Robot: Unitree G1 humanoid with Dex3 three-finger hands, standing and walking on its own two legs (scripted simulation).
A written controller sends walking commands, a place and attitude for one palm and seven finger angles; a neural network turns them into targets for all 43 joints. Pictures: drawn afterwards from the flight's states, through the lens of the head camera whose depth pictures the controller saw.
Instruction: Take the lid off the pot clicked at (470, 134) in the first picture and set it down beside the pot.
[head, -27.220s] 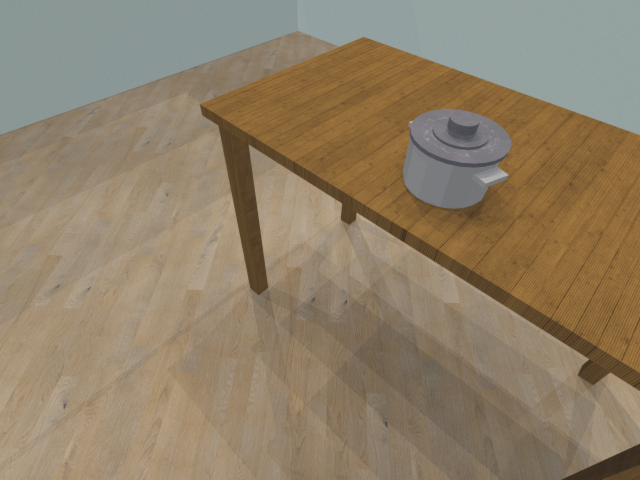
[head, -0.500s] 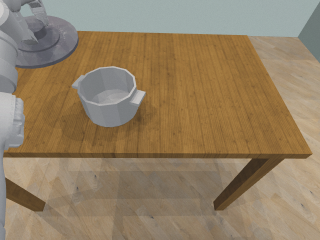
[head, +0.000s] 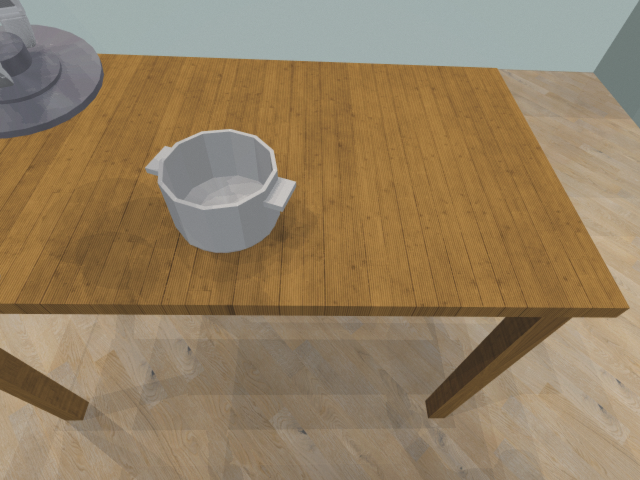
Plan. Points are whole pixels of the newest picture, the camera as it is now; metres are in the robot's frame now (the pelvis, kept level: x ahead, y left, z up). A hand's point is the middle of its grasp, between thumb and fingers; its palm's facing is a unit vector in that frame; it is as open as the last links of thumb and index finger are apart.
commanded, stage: move the lid sideways beside the pot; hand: left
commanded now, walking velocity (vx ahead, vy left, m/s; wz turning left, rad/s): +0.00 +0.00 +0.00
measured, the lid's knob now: out of the picture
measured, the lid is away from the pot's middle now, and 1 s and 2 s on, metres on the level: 0.19 0.23 0.21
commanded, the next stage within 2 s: lower the lid onto the table in 0.72 s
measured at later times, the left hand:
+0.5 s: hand out of the picture +0.46 +0.35 +0.26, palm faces -0.27 -0.14 -0.95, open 8.3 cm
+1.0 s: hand out of the picture +0.48 +0.34 +0.27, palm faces -0.26 -0.20 -0.94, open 8.3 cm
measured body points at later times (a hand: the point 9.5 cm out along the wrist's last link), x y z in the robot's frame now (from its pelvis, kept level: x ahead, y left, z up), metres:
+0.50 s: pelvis +0.00 +0.01 +0.00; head +0.06 +0.02 +0.44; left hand +0.47 +0.35 +0.32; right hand +0.01 -0.28 -0.12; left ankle -0.04 +0.04 -0.74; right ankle -0.01 -0.13 -0.74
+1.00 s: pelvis +0.01 +0.01 +0.00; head +0.07 +0.03 +0.44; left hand +0.49 +0.35 +0.32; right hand +0.02 -0.26 -0.12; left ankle -0.04 +0.04 -0.74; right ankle -0.01 -0.13 -0.74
